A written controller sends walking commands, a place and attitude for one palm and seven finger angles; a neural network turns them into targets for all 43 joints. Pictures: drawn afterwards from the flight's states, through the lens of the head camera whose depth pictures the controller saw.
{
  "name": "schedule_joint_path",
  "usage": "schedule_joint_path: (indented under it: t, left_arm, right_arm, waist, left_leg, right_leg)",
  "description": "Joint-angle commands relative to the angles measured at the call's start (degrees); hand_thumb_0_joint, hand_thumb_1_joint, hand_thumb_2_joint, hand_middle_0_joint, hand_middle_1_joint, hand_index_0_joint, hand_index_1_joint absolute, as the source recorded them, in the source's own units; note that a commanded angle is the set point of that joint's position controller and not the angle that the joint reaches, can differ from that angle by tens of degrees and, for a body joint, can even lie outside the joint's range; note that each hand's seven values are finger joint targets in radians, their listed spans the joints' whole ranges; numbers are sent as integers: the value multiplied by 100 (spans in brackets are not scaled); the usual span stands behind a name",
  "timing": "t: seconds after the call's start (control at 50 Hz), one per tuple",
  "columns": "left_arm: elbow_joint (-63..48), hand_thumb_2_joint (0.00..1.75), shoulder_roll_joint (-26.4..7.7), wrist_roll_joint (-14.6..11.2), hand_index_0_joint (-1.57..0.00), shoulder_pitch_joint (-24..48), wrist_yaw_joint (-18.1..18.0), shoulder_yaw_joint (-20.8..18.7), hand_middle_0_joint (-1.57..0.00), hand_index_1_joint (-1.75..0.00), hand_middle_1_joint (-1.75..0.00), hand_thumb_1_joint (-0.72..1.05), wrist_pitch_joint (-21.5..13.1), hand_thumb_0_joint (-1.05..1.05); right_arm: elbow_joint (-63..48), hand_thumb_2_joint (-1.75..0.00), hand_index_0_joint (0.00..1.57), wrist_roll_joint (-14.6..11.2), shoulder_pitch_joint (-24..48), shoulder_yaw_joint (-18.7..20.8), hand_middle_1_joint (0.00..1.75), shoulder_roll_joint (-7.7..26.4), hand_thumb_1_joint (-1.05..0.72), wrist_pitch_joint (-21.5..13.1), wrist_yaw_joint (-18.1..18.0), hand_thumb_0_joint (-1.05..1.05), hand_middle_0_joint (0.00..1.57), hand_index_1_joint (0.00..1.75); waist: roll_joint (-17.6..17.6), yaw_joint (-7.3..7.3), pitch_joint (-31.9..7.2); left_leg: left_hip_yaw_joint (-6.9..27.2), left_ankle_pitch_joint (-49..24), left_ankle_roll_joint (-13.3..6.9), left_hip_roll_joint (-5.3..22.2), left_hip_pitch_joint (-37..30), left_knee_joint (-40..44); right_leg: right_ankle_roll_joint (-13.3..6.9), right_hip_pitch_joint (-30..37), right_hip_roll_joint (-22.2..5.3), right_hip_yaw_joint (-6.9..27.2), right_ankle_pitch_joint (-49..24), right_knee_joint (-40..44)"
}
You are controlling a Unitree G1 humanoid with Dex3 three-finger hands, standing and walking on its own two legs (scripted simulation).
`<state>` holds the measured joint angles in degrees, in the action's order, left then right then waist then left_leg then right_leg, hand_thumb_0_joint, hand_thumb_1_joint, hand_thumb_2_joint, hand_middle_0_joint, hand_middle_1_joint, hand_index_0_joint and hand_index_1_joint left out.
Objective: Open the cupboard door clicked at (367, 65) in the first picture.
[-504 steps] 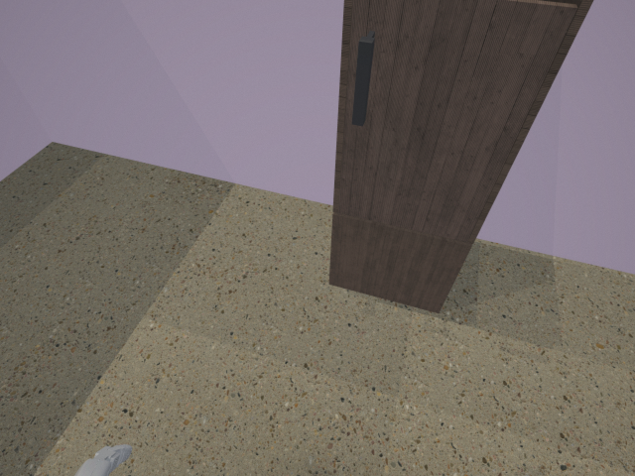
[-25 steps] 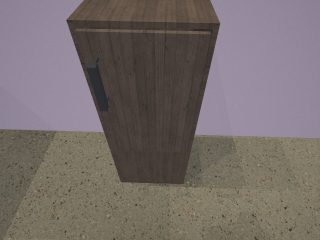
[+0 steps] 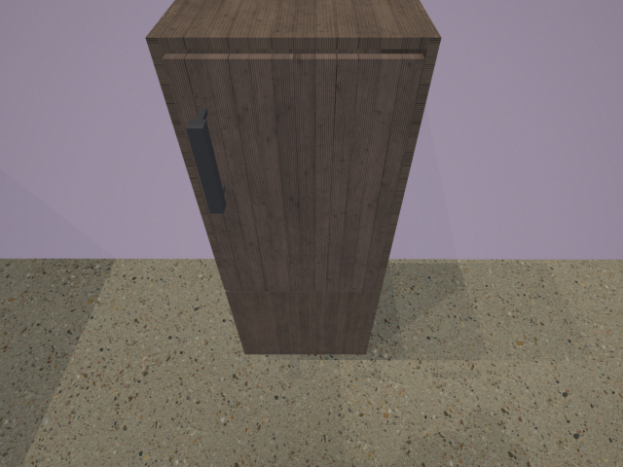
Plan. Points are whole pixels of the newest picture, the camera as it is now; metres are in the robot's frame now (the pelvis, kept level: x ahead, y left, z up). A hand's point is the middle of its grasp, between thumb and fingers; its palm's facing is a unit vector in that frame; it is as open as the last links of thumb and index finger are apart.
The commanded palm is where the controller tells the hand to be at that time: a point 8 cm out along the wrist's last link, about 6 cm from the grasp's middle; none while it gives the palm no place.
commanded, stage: look again from close up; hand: left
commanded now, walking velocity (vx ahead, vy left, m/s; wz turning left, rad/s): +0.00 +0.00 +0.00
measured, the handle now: (210, 162) +0.56 +0.21 +0.09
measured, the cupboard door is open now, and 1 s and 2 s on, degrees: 0 0 0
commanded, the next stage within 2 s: raise the hand with hooked fingers in 0.16 s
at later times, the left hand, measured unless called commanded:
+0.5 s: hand (170, 380) +0.22 +0.19 +0.01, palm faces +0.20 -0.97 -0.12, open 7.7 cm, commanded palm +0.12 +0.24 -0.04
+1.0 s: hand (168, 404) +0.19 +0.19 +0.01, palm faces -0.08 -0.99 -0.07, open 10.5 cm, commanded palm +0.15 +0.26 +0.02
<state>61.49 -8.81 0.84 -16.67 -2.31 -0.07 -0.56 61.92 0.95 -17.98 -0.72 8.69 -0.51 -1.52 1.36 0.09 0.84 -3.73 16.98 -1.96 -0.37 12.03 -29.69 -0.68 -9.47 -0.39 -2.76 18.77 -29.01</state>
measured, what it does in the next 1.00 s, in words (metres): lowers itself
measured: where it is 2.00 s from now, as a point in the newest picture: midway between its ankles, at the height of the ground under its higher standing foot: outside the picture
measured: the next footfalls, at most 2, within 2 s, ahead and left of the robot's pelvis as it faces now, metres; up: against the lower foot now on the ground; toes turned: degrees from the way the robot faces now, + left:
none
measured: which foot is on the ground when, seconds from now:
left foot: down 0.00-1.00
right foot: down 0.00-1.00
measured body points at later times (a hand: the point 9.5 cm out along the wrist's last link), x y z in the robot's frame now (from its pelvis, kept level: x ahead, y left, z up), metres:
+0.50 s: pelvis -0.01 +0.00 -0.01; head +0.00 -0.01 +0.43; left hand +0.20 +0.24 +0.02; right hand +0.13 -0.26 -0.11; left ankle -0.01 +0.10 -0.74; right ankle -0.03 -0.11 -0.74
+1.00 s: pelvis -0.05 -0.03 -0.06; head +0.00 -0.04 +0.39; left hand +0.19 +0.24 +0.01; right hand +0.13 -0.24 -0.15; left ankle -0.01 +0.10 -0.74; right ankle -0.03 -0.11 -0.74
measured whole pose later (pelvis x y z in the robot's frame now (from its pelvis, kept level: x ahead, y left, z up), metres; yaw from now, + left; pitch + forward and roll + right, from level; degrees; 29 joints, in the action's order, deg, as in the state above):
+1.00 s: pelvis -0.05 -0.03 -0.06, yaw +2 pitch +9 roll -2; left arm 7.7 -19.8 -19.5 -11.0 25.4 -14.5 -14.9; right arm 33.9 -2.7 -12.5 -3.8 11.7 -11.3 -4.7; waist 2.7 0.1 -4.0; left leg 1.6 24.6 0.9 2.7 42.4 -57.8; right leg -3.7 -37.5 1.6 -8.0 27.2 -55.3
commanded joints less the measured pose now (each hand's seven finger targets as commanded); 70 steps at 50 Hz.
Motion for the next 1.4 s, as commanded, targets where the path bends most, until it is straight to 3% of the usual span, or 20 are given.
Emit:
schedule_joint_path:
  t: [0.0, 0.22, 0.24, 0.26, 0.28, 0.3, 0.32, 0.34, 0.38, 0.46, 0.52, 0.6, 0.68, 0.76, 0.84, 0.96, 1.04, 1.18, 1.3, 1.38]
  left_arm:
    - [-157, 90, -442, -1, -20, -398, 5, -42, -20, -30, -30, 90, -45, 0]
    - [-67, 90, -524, -12, -20, -346, -4, -43, -20, -30, -30, 90, -54, 0]
    - [71, 90, -620, 44, -20, -674, -211, -27, -20, -30, -30, 90, -146, 0]
    - [-8956, 89, -2192, -1011, -20, 3570, -220, -1033, -20, -32, -32, 88, -1321, 0]
    - [-7563, 88, -1647, -564, -20, 930, -391, -752, -20, -33, -33, 85, -992, 0]
    - [-7057, 87, -1365, -646, -21, 752, -704, -646, -21, -34, -34, 83, -706, 0]
    - [-5668, 86, 279, -743, -21, -1043, -634, 274, -21, -36, -36, 81, -113, 0]
    - [-6824, 85, 152, -976, -21, -108, -507, 252, -21, -37, -37, 78, -258, 0]
    - [-6710, 83, -397, -829, -21, -229, -310, -336, -21, -40, -40, 74, -771, 0]
    - [-5058, 79, 60, -1187, -22, -2192, 755, -725, -22, -47, -47, 64, -1982, 0]
    - [-5063, 76, -455, -1661, -22, -2297, 1966, -1363, -22, -51, -51, 57, -2967, 0]
    - [-6445, 72, -1477, -1795, -23, -1253, 2223, -2168, -23, -57, -57, 48, -2936, 0]
    - [-8029, 68, -1409, -1881, -24, 213, 1796, -2043, -24, -63, -63, 39, -3249, 0]
    - [-8070, 64, -1190, -1870, -24, 873, 1986, -1307, -24, -69, -69, 29, -3633, 0]
    - [-6835, 60, -1682, -1944, -25, 1036, 2663, -1343, -25, -75, -75, 20, -2885, 0]
    - [-6322, 54, -2292, -2439, -26, 366, 2572, -2720, -26, -84, -84, 6, -1283, 0]
    - [-6613, 50, -2070, -2532, -27, 81, 1980, -3036, -27, -90, -90, -3, -1695, 0]
    - [-6438, 43, -1804, -2083, -28, 901, 2316, -1995, -28, -100, -100, -20, -2240, 0]
    - [-6704, 37, -2671, -2253, -29, 1627, 2352, -2813, -29, -110, -110, -34, -2094, 0]
    - [-6641, 33, -2350, -2249, -29, 1755, 2180, -2669, -29, -115, -115, -43, -1942, 0]
  right_arm:
    - [-204, -90, 20, 6, -246, 61, 30, 517, -90, -168, -31, 0, 20, 30]
    - [-8, -90, 20, -18, -253, 64, 30, 522, -90, -205, -61, 0, 20, 30]
    - [-413, -90, 20, -100, 253, 112, 30, 767, -90, -177, 3, 0, 20, 30]
    - [-2348, -90, 20, -328, 103, 368, 30, 1737, -90, -1044, -180, 0, 20, 30]
    - [-2006, -90, 20, -260, 554, 78, 30, 1085, -90, -1616, -360, 0, 20, 30]
    - [-1576, -90, 20, -284, 547, 187, 30, 1021, -90, -1781, -407, 0, 20, 30]
    - [-1508, -90, 20, -350, 346, 213, 30, 804, -90, -1747, -331, 0, 20, 30]
    - [-1980, -90, 20, -377, 456, 273, 30, 1055, -90, -1779, -287, 0, 20, 30]
    - [-2255, -90, 20, -207, 490, 435, 30, 1258, -90, -1853, -280, 0, 20, 30]
    - [-2856, -90, 20, -95, 869, 605, 30, 1218, -90, -1694, -58, 0, 20, 30]
    - [-3372, -90, 20, -158, 1108, 692, 30, 1319, -90, -1595, 156, 0, 20, 30]
    - [-4042, -90, 20, -182, 1222, 660, 30, 1295, -90, -1396, 83, 0, 20, 30]
    - [-4060, -90, 20, -177, 815, 544, 30, 1083, -90, -1362, -63, 0, 20, 30]
    - [-3717, -90, 20, -198, 654, 407, 30, 1203, -90, -1541, -234, 0, 20, 30]
    - [-3603, -90, 20, -348, 694, 279, 30, 1392, -90, -1629, -396, 0, 20, 30]
    - [-3960, -90, 20, -397, 983, 166, 30, 1221, -90, -1445, -464, 0, 20, 30]
    - [-3839, -90, 20, -341, 810, 220, 30, 1100, -90, -1506, -340, 0, 20, 30]
    - [-3592, -90, 20, -388, 465, 314, 30, 1418, -90, -1762, -322, 0, 20, 30]
    - [-3527, -90, 20, -395, 525, 265, 30, 1481, -90, -1819, -458, 0, 20, 30]
    - [-3537, -90, 20, -393, 607, 195, 30, 1391, -90, -1803, -419, 0, 20, 30]
  waist:
    - [-74, 76, 494]
    - [-80, 45, 173]
    - [-654, 178, 468]
    - [580, -548, -2539]
    - [1530, 12, -2559]
    - [1281, -119, -2098]
    - [781, -236, -1185]
    - [539, -237, -533]
    - [-126, -327, -419]
    - [-1949, 214, -364]
    - [-1161, 446, -896]
    - [302, 547, -1847]
    - [896, 23, -2132]
    - [498, -493, -1582]
    - [102, -536, -1184]
    - [-301, 323, -1980]
    - [-450, 390, -1829]
    - [-41, -132, -1285]
    - [368, 118, -1685]
    - [631, 119, -1516]
  left_leg:
    - [868, -569, -198, 679, 410, 1036]
    - [663, -1614, -166, 635, -95, 784]
    - [608, -2228, 9, 734, 354, -259]
    - [574, -2864, 69, 154, -1268, 303]
    - [569, -3838, 177, 457, -2000, 467]
    - [558, -3370, 371, 402, -1370, 489]
    - [648, -3044, 295, 445, -892, 568]
    - [764, -2617, 253, 402, -427, 457]
    - [675, -1902, 201, 184, 155, -109]
    - [467, -1245, 235, 45, 1686, -1077]
    - [283, -1122, 332, -140, 2232, -1689]
    - [49, -840, 189, -225, 2416, -2061]
    - [267, -656, 56, -35, 2070, -2395]
    - [502, -43, -12, 110, 2362, -2651]
    - [536, 415, -47, 104, 2803, -2577]
    - [502, -179, 37, -4, 2580, -2006]
    - [491, -584, 106, 38, 2305, -1644]
    - [453, -308, -14, 68, 1652, -1334]
    - [584, -545, 13, 76, 1054, -942]
    - [649, -844, 92, 120, 672, -706]
  right_leg:
    - [-177, -218, -375, 386, -381, 411]
    - [-142, -146, -489, 442, -1074, 369]
    - [-45, -343, -736, 700, -2600, 646]
    - [-171, -175, -186, 168, -2640, 48]
    - [-215, -401, -15, 80, -1343, -395]
    - [-138, -690, 6, -94, -633, -509]
    - [-51, -1140, -35, -184, -347, -453]
    - [-29, -1136, -60, -225, -541, -351]
    - [-69, -1423, 30, -341, -828, -165]
    - [-55, -2200, 145, -478, -966, -1139]
    - [-164, -2069, 20, -194, -1584, -1815]
    - [-138, -1954, -14, 234, -1252, -2059]
    - [-71, -2457, 58, 426, -758, -1910]
    - [-61, -3083, 131, 550, 100, -1740]
    - [27, -2893, 46, 855, 868, -1220]
    - [224, -1284, -284, 1000, 167, -866]
    - [223, -1215, -163, 650, -789, -1034]
    - [70, -2077, 77, 248, -131, -912]
    - [-60, -1593, 146, 45, -322, -881]
    - [-88, -1589, 180, -157, -673, -872]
